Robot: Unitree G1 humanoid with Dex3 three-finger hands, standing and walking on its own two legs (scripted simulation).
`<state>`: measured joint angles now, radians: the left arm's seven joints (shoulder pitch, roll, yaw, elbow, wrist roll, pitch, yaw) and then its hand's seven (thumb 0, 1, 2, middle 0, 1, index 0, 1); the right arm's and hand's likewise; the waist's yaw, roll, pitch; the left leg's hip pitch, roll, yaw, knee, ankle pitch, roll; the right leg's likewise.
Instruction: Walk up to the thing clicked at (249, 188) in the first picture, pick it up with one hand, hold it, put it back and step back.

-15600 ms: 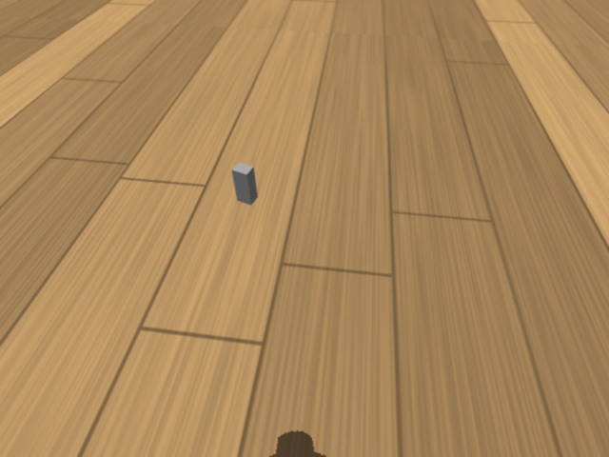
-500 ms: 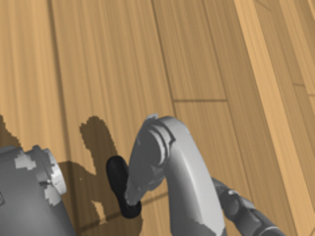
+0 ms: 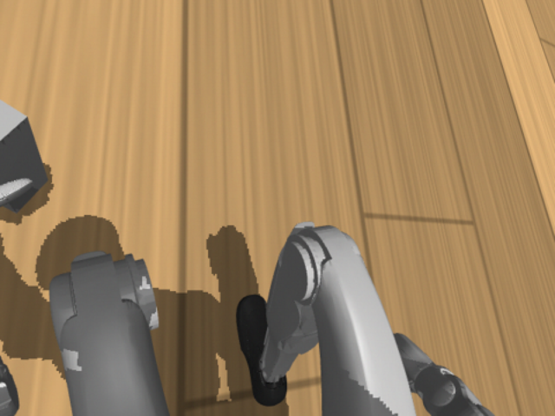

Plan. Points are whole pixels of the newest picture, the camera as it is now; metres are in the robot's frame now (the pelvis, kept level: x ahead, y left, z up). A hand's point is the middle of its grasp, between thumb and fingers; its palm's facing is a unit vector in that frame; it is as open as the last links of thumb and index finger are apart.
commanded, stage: settle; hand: left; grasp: from the side
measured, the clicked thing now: out of the picture +0.45 +0.30 -0.11
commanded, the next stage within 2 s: hold in 0.44 s
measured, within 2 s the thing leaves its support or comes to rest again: neither
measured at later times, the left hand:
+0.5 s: hand out of the picture +0.43 +0.31 -0.01, palm faces +0.30 -0.95 -0.06, open 12.7 cm
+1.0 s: hand out of the picture +0.40 +0.30 +0.09, palm faces +0.30 -0.95 -0.05, open 12.8 cm
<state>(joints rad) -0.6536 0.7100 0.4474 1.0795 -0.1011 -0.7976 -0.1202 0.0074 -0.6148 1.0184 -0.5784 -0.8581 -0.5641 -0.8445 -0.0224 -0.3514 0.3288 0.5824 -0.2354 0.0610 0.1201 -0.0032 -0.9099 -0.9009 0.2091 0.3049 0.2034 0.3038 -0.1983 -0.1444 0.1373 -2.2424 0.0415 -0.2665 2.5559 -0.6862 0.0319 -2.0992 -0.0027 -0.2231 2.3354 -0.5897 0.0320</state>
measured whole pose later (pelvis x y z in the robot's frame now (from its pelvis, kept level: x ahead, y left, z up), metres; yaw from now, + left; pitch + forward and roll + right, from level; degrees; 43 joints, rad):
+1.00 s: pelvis +0.02 -0.01 +0.10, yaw +9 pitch +33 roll -5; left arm -0.49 0.39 0.40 0.67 -0.17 -0.49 -0.22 -0.01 -0.61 0.72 -0.59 -0.97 -0.58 -0.95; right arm 0.11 -0.28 0.02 0.63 -0.02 0.03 0.02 0.00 -0.94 -0.90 0.21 0.30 0.20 0.30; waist -0.08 0.01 -0.16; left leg -2.06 0.03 -0.07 2.17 -0.69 0.01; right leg -2.02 -0.05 -0.07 2.11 -0.66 0.00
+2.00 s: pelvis +0.07 +0.01 +0.37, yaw +12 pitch +16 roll -3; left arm -0.18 0.24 0.18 0.38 -0.17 -0.31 -0.05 -0.01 -0.61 0.76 -0.57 -0.99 -0.56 -0.97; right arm 0.23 -0.22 0.00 0.65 0.02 -0.06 -0.04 0.01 -0.93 -0.90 0.21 0.30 0.20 0.30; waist -0.03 0.01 -0.11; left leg -0.98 0.04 -0.01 1.23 -0.53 0.02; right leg -0.95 -0.03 -0.06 1.16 -0.49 0.02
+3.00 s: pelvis +0.10 +0.00 +0.42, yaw +13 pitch +8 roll -1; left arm -0.15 0.19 0.16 0.45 -0.18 -0.35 -0.07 -0.01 -0.61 0.77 -0.56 -0.99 -0.55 -0.97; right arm 0.24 -0.22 -0.01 0.67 0.01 -0.02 -0.04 0.01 -0.93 -0.90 0.20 0.30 0.20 0.30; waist -0.02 0.01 -0.05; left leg -0.60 0.04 0.00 0.90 -0.44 -0.01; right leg -0.58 -0.02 -0.05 0.86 -0.41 0.00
